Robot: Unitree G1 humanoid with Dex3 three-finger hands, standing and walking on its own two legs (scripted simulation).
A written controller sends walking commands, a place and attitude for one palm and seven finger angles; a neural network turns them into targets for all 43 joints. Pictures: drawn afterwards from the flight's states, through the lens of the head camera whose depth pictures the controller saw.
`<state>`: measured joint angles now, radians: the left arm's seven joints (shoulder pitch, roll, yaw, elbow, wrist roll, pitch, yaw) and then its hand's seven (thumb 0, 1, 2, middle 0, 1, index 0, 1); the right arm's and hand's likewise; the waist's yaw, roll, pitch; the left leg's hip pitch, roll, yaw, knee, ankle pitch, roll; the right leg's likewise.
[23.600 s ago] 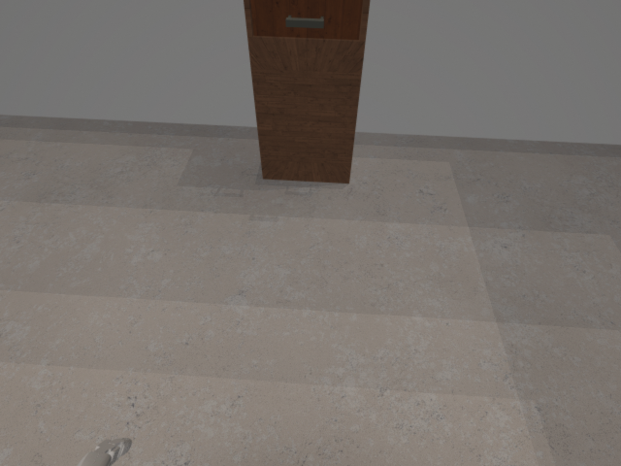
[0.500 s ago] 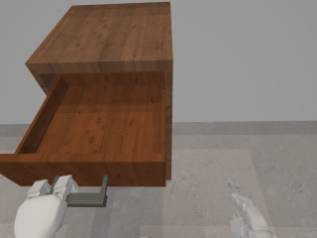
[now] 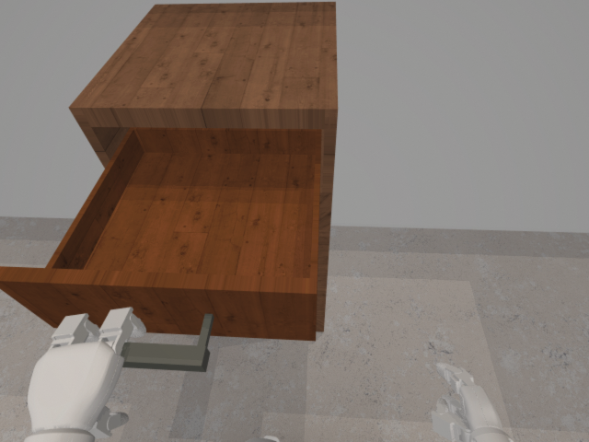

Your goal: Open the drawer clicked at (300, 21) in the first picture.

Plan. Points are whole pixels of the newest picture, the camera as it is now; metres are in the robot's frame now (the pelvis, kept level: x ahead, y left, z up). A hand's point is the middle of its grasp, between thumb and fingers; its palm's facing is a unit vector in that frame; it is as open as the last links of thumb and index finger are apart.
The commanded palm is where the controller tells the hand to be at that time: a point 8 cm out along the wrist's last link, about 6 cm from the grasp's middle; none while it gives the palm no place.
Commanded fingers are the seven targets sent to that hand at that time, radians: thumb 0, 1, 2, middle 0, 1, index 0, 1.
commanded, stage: open the thumb to release the handle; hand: left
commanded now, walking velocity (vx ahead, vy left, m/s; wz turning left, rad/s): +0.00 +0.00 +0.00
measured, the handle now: (158, 338) +0.23 +0.21 +0.04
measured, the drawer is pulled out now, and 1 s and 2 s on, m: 0.30 0.29 0.29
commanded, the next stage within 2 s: lift the hand off the handle in 0.04 s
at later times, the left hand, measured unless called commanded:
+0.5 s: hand (121, 370) +0.19 +0.25 +0.02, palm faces +0.02 -0.08 -1.00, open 13.5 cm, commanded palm +0.17 +0.25 +0.09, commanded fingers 0.00 -0.50 0.30 -0.30 -1.20 -0.30 -1.20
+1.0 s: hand (92, 352) +0.19 +0.24 +0.10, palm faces +0.09 -0.08 -0.99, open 13.8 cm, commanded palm +0.16 +0.24 +0.16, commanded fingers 0.00 -0.50 0.30 -0.30 -1.20 -0.30 -1.20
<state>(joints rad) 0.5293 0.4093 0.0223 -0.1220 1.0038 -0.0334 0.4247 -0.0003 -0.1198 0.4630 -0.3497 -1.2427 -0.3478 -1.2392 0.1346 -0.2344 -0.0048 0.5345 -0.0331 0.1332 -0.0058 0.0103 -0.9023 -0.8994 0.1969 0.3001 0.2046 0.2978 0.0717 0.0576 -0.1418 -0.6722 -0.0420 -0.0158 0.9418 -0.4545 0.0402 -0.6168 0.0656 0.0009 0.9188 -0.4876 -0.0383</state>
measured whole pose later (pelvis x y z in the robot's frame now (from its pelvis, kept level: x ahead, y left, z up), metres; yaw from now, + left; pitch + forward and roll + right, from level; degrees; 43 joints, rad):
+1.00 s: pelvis +0.00 +0.00 +0.03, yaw +0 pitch +5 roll +0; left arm 0.50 0.46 0.00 -0.31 0.93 0.05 0.26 0.00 -0.49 0.30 -0.32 -1.20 -0.33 -1.20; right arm 0.13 -0.24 0.02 0.53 0.00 0.12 -0.02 0.01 -0.90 -0.90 0.20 0.30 0.20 0.30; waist 0.10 0.09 -0.11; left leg -0.46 -0.04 -0.02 0.75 -0.38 0.03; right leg -0.41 0.06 0.01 0.74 -0.41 -0.04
